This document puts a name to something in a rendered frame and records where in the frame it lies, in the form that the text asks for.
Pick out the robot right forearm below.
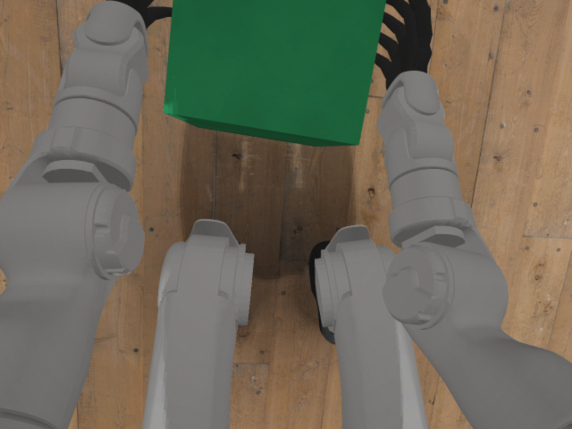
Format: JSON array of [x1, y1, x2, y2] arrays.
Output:
[[376, 71, 496, 263]]

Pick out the robot right foot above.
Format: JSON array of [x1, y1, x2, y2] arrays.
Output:
[[309, 241, 335, 344]]

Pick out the robot right upper arm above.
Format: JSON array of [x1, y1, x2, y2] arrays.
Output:
[[383, 242, 572, 429]]

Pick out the robot right hand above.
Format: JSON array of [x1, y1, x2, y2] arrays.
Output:
[[374, 0, 433, 90]]

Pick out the right robot shin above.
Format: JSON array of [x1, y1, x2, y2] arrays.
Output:
[[325, 225, 395, 332]]

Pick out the carton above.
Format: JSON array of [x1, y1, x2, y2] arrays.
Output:
[[164, 0, 386, 147]]

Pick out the robot left upper arm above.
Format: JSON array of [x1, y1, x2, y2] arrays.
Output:
[[0, 182, 145, 429]]

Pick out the robot left forearm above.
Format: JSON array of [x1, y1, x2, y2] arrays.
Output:
[[0, 0, 149, 270]]

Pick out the robot left hand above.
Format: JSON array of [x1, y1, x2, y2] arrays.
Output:
[[106, 0, 172, 29]]

